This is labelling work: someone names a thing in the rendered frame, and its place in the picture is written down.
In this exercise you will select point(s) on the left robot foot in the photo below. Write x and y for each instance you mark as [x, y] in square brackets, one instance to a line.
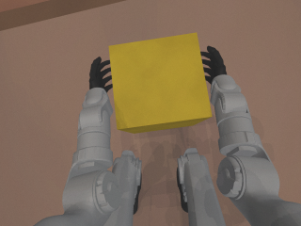
[137, 195]

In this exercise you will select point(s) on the robot foot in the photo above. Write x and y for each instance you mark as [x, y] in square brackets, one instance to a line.
[183, 203]
[137, 195]

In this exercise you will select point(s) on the robot left hand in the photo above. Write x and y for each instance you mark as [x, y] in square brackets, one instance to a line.
[96, 75]

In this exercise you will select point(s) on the robot right forearm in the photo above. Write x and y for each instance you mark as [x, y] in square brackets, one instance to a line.
[233, 119]

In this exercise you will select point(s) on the carton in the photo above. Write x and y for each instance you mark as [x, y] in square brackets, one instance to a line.
[159, 84]

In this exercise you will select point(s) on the robot right hand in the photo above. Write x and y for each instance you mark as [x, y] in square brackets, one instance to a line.
[216, 64]

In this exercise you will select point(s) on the right robot foot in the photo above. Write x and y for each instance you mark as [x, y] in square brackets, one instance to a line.
[183, 203]

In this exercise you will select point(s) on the right robot upper arm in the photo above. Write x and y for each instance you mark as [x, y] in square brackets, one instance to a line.
[252, 185]

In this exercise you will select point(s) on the left robot upper arm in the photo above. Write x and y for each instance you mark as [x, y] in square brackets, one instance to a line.
[88, 200]

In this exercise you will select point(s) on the robot left forearm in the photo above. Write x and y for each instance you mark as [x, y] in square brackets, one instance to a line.
[93, 150]

